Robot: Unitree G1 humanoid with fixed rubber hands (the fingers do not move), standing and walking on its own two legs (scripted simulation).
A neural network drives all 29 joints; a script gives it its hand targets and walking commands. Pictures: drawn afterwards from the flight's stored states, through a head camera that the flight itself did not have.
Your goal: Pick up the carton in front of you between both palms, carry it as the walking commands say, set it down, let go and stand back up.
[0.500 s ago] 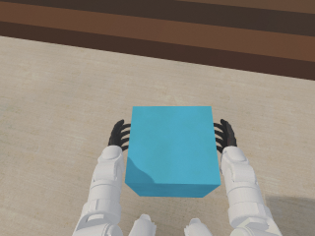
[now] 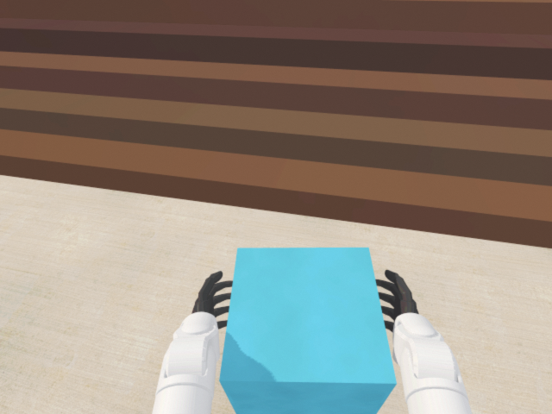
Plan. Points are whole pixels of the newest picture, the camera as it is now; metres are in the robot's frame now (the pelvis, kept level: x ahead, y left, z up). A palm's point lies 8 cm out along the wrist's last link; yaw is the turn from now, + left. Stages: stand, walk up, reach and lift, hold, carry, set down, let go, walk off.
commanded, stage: reach and lift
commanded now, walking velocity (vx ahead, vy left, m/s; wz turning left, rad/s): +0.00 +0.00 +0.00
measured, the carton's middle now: (303, 341) +0.29 +0.00 -0.05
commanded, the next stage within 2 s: hold in 1.02 s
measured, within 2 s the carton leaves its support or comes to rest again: neither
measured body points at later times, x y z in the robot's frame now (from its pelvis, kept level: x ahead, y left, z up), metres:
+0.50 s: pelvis -0.01 +0.00 +0.00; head -0.04 +0.00 +0.45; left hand +0.30 +0.15 +0.02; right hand +0.30 -0.15 +0.03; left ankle +0.01 +0.13 -0.74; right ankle +0.00 -0.13 -0.74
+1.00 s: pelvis +0.00 +0.00 +0.01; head -0.04 +0.00 +0.46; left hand +0.30 +0.15 +0.04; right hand +0.30 -0.15 +0.04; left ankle +0.01 +0.13 -0.74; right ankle +0.00 -0.13 -0.74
